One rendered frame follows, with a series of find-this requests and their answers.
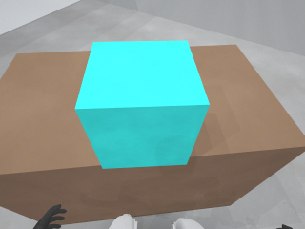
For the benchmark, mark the carton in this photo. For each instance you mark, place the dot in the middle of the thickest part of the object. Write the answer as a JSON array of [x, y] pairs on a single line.
[[142, 103]]

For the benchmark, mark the robot left hand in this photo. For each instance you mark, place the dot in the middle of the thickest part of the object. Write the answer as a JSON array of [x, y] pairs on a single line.
[[44, 222]]

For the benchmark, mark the pedestal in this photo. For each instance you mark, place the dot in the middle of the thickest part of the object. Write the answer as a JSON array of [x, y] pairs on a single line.
[[47, 159]]

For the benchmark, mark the robot thigh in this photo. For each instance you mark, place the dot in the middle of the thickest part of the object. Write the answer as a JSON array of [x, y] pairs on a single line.
[[186, 224], [124, 222]]

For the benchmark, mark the robot right thigh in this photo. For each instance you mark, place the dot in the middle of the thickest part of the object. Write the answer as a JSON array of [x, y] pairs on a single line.
[[186, 224]]

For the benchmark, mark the robot left thigh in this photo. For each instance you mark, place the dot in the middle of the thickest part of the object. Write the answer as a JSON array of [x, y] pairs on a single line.
[[124, 222]]

